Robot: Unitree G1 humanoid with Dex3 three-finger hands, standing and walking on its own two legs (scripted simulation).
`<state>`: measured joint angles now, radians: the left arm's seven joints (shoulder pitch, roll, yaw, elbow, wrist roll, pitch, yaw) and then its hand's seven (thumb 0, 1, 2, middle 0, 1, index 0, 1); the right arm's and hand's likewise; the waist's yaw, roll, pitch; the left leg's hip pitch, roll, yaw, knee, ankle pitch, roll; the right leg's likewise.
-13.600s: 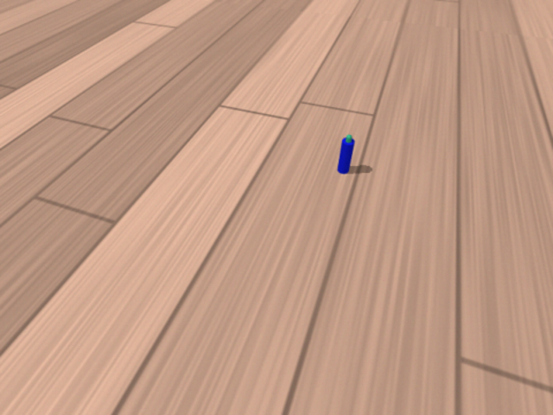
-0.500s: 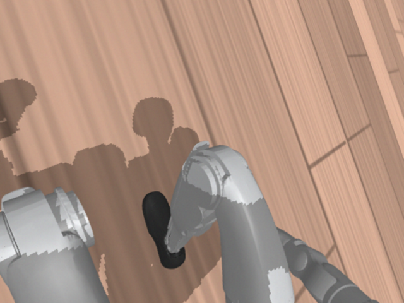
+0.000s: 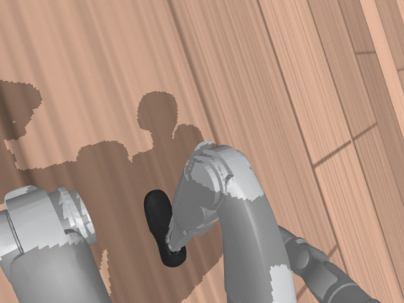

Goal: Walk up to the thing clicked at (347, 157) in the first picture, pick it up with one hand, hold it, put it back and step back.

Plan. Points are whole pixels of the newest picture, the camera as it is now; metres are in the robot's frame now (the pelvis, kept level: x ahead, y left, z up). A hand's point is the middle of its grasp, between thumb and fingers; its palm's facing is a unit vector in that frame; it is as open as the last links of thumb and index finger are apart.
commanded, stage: settle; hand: left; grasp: from the side
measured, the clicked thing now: out of the picture +0.45 +0.28 -0.18
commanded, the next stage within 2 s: lift in 1.68 s
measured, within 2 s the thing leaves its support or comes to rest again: leaves its support in 0.10 s
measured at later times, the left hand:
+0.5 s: hand out of the picture +0.43 +0.31 -0.06, palm faces +0.26 -0.96 -0.07, open 9.0 cm
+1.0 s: hand out of the picture +0.45 +0.30 +0.01, palm faces +0.28 -0.96 -0.07, open 9.0 cm
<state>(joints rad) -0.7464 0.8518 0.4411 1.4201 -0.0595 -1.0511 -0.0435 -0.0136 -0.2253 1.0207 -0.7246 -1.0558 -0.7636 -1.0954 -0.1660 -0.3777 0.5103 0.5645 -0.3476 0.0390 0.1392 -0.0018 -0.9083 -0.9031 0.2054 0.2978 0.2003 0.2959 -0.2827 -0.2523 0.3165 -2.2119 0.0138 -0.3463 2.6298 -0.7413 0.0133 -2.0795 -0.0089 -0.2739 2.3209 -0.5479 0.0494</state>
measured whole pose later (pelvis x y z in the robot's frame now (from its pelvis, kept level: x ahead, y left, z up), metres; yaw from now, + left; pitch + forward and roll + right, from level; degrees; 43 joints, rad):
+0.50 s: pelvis +0.00 +0.00 +0.02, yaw +4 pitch +24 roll -14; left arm -0.67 0.64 0.35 1.05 -0.08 -0.75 -0.12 -0.02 -0.31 1.13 -0.76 -1.06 -0.80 -1.09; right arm -0.01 -0.36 0.27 0.59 -0.20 0.05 0.13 0.00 -0.91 -0.90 0.21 0.30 0.20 0.30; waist -0.20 -0.08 0.08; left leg -2.24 0.01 -0.21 2.50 -0.71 0.03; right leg -2.13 -0.05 -0.18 2.28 -0.57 0.03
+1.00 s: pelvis +0.02 -0.01 +0.05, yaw +9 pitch +32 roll -8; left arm -0.67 0.51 0.40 0.93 -0.12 -0.59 -0.19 -0.02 -0.31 1.14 -0.77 -1.05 -0.80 -1.08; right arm 0.09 -0.31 0.11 0.65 -0.09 0.04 0.08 0.00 -0.91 -0.90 0.20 0.30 0.20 0.30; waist -0.17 0.00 -0.06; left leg -2.21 0.01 -0.12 2.38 -0.73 0.01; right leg -2.18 -0.07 -0.10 2.25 -0.63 0.00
